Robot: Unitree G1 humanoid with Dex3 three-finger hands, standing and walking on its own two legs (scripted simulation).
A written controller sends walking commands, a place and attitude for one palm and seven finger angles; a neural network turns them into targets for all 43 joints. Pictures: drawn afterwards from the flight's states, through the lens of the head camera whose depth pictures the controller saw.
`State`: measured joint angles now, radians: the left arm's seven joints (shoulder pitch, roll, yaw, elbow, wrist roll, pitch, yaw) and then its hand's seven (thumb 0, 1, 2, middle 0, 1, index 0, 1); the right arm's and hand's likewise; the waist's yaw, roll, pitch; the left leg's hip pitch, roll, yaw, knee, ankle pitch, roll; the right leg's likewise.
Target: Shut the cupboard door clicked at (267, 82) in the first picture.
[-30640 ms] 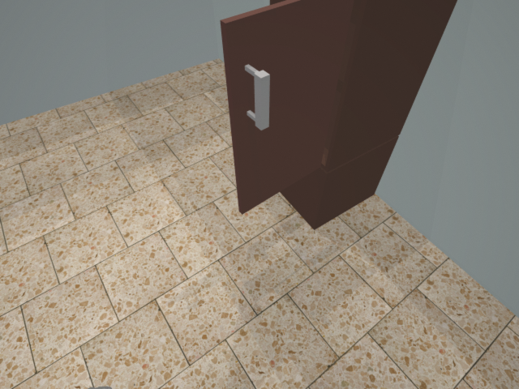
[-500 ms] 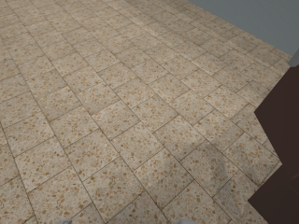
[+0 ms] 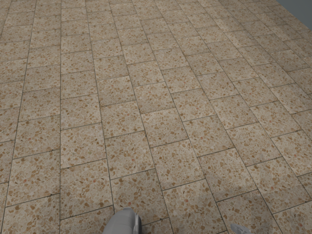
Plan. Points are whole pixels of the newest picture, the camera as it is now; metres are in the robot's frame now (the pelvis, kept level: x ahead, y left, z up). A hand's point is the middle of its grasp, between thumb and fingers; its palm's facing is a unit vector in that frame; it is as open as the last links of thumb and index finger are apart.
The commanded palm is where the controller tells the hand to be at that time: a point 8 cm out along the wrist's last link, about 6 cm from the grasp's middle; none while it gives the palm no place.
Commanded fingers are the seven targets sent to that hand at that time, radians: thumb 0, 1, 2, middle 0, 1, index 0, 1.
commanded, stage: walk to a spot facing it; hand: left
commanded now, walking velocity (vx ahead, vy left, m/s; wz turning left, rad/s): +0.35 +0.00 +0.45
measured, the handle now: out of the picture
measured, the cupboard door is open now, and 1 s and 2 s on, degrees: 60 60 60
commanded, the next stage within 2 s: turn to face it in 0.50 s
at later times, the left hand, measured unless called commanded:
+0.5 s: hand (97, 157) +0.33 +0.23 -0.14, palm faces +0.08 -0.98 -0.17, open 7.4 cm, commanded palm none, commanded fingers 0.00 0.90 0.90 -0.20 -0.30 -0.20 -0.30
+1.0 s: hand (98, 152) +0.36 +0.24 -0.17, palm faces +0.14 -0.97 -0.19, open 7.3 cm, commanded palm none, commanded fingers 0.00 0.90 0.90 -0.20 -0.30 -0.20 -0.30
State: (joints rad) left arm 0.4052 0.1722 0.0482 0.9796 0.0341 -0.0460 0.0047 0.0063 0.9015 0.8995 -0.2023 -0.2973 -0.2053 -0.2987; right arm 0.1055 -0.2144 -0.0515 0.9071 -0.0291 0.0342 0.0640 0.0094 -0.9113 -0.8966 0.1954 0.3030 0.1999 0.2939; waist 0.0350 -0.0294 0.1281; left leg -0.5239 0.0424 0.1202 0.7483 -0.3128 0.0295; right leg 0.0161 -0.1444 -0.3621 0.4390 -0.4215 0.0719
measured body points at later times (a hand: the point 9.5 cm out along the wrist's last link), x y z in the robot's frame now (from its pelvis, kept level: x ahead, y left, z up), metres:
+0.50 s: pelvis +0.21 +0.04 +0.01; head +0.23 +0.05 +0.46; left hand +0.33 +0.28 -0.12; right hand +0.18 -0.19 -0.13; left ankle +0.11 +0.09 -0.73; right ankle +0.35 -0.11 -0.69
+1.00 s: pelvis +0.38 +0.05 +0.00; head +0.40 +0.07 +0.45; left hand +0.36 +0.29 -0.16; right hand +0.51 -0.18 -0.13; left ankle +0.42 +0.16 -0.73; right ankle +0.39 -0.07 -0.73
